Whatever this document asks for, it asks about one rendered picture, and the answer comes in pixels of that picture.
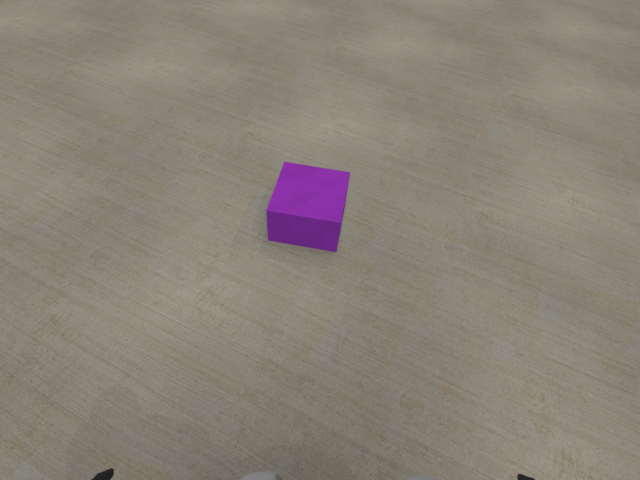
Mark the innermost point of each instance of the carton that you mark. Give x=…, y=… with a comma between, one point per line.
x=307, y=206

